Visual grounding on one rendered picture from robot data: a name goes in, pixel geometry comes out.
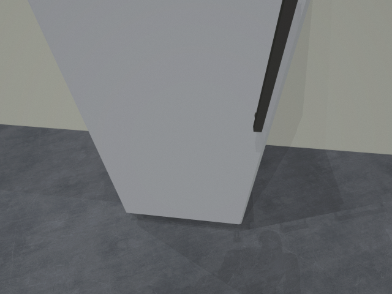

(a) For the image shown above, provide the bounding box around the handle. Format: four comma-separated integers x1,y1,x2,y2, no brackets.
253,0,298,132

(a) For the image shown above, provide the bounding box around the fridge door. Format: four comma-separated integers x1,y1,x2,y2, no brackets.
28,0,306,224

